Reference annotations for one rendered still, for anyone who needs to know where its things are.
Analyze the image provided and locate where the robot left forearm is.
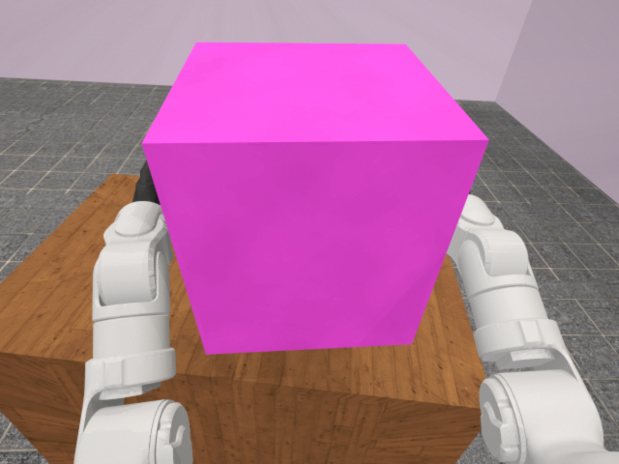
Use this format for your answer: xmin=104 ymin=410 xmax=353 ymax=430
xmin=74 ymin=201 xmax=176 ymax=464

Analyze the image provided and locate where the robot right forearm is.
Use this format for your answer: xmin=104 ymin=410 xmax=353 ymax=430
xmin=446 ymin=194 xmax=604 ymax=444

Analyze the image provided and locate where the robot right upper arm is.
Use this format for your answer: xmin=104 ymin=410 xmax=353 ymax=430
xmin=479 ymin=369 xmax=619 ymax=464

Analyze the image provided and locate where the robot left upper arm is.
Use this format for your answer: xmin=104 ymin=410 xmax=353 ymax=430
xmin=76 ymin=399 xmax=193 ymax=464

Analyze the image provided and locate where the pedestal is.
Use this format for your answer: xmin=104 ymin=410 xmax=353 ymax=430
xmin=0 ymin=173 xmax=486 ymax=464

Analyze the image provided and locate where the carton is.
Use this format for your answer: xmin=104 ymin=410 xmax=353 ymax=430
xmin=141 ymin=43 xmax=489 ymax=355

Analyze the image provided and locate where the left robot hand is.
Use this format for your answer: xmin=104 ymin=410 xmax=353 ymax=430
xmin=132 ymin=160 xmax=161 ymax=205

